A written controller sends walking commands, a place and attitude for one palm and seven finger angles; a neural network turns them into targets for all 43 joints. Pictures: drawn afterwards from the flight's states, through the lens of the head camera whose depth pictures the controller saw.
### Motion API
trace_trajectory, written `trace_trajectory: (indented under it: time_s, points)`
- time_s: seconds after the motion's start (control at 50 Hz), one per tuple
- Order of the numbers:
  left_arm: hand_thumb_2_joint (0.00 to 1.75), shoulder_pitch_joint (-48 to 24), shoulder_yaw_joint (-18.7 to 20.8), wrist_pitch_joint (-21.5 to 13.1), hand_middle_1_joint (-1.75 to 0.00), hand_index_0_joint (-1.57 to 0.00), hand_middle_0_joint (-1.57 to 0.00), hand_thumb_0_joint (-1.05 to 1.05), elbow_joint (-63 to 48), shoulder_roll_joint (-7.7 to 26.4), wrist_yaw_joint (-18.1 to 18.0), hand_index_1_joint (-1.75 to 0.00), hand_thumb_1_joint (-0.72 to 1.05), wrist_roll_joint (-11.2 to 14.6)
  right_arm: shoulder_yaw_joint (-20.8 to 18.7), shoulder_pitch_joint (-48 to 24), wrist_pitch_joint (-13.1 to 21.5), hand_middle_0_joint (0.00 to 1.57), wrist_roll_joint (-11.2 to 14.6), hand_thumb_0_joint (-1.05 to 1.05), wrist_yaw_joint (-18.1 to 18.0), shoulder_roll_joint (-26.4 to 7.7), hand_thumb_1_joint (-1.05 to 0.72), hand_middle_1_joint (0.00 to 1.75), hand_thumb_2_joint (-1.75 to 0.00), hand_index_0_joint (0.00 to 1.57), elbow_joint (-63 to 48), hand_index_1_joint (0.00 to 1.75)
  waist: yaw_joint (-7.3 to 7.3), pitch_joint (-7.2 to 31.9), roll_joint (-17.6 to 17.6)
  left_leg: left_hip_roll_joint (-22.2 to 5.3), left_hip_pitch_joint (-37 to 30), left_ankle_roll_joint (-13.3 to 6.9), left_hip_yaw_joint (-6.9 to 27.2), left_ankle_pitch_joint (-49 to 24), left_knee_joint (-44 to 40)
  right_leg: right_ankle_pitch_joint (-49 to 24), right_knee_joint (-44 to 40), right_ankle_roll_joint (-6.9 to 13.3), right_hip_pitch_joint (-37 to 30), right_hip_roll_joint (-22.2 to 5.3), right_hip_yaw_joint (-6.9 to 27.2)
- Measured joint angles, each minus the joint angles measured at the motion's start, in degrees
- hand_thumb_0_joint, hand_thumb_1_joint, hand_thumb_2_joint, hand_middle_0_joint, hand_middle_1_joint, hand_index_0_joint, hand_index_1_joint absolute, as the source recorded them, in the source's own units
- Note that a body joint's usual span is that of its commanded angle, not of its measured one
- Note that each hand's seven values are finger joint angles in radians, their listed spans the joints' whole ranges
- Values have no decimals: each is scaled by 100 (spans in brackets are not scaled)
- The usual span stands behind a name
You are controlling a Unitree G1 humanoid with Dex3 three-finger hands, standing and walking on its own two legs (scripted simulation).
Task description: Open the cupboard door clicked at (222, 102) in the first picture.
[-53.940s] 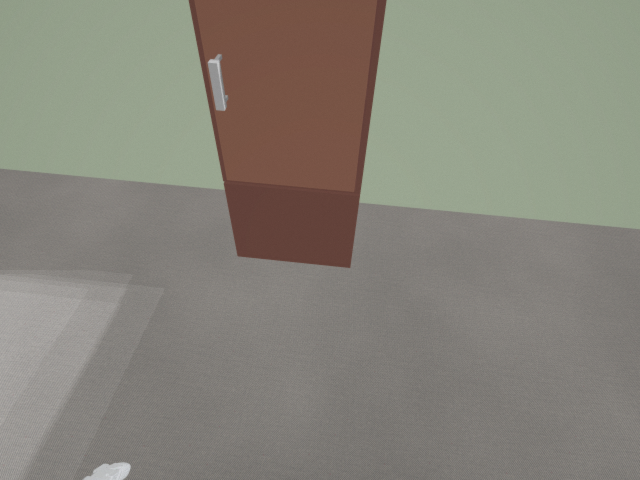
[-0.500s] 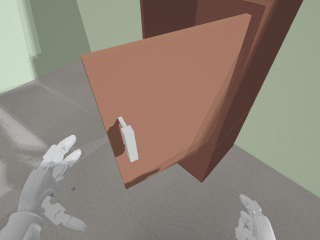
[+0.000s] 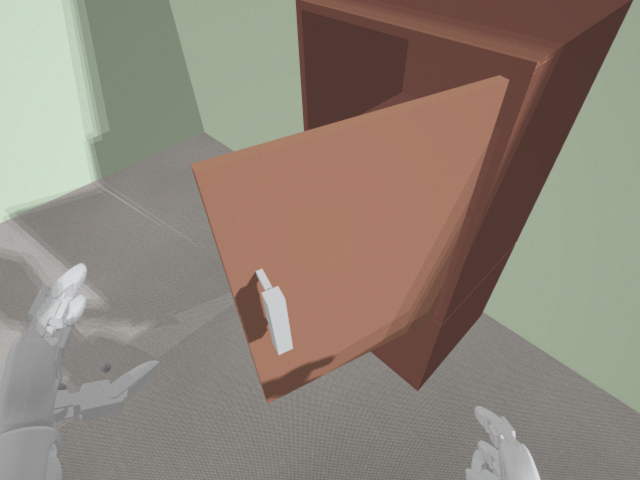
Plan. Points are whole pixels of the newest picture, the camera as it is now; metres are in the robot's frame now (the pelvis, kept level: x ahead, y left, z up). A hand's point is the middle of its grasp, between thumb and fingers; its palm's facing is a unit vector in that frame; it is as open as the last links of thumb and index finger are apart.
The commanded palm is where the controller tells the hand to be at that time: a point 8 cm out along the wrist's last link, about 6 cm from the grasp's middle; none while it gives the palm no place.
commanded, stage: draw the hand back to the body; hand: left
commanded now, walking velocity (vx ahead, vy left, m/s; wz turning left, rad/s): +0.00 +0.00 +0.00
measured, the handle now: (272, 311) +0.34 +0.12 +0.01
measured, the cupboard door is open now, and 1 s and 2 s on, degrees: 73 73 73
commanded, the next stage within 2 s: step back with the hand held close in 0.66 s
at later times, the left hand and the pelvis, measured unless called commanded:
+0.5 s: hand (83, 347) +0.20 +0.26 +0.14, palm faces +0.44 -0.80 -0.41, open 7.6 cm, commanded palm +0.15 +0.29 +0.17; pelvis +0.01 -0.01 +0.01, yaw -1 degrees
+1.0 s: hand (88, 354) +0.18 +0.24 +0.15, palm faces +0.36 -0.80 -0.48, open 7.4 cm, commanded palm +0.12 +0.28 +0.18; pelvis -0.02 -0.01 +0.01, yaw -1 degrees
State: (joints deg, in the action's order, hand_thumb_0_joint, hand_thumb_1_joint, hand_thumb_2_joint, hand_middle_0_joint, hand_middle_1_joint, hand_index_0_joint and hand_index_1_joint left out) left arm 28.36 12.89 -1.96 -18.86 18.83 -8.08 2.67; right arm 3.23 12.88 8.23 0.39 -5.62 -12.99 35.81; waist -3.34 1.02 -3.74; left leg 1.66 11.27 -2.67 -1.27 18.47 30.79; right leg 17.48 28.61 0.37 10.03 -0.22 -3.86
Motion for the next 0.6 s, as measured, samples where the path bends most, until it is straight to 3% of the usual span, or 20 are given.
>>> trace_trajectory:
  time_s: [0.38, 0.6]
  points:
    - [84, -131, 617, -115, -30, -21, -20, 1, -323, 128, 87, -30, 75, 33, -147, -239, -188, 20, -54, 2, 191, -31, -90, 30, -90, 20, 55, 30, -113, -163, -13, -33, -705, 47, -48, -246, -711, -256, -689, 28, -670, 60, 65]
    - [90, -94, 469, -53, -30, -21, -20, 1, -123, 17, 140, -30, 87, 36, -168, -181, -259, 20, -66, 2, 163, -4, -90, 30, -90, 20, 131, 30, -101, -237, 22, -100, -743, 105, -40, -327, -771, -339, -755, 99, -707, 128, 56]
